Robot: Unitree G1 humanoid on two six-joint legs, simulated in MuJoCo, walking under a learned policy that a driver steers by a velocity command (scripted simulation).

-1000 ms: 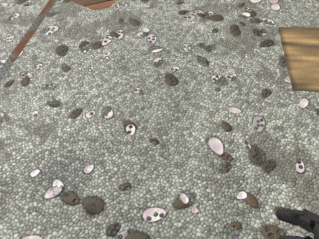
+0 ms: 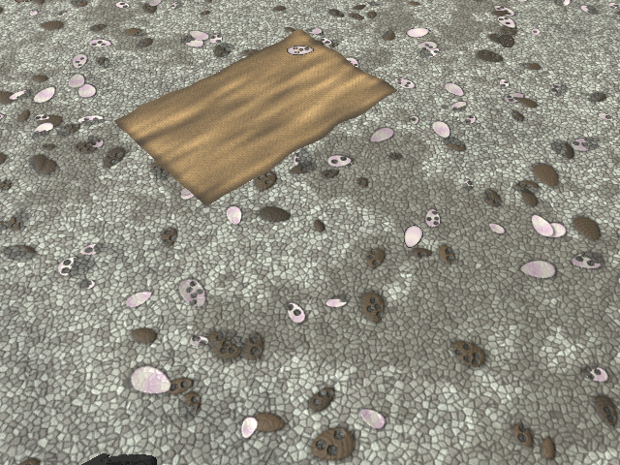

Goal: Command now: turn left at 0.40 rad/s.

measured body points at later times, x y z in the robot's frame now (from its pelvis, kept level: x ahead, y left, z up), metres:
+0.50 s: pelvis +0.02 -0.02 +0.01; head +0.06 -0.02 +0.46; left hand +0.04 +0.30 -0.08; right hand +0.30 -0.23 -0.07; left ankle -0.04 +0.10 -0.67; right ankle +0.07 -0.12 -0.73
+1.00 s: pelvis +0.01 +0.05 +0.01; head +0.02 +0.08 +0.46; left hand -0.10 +0.32 -0.12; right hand +0.31 -0.04 -0.06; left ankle -0.06 +0.12 -0.73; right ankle +0.07 -0.10 -0.65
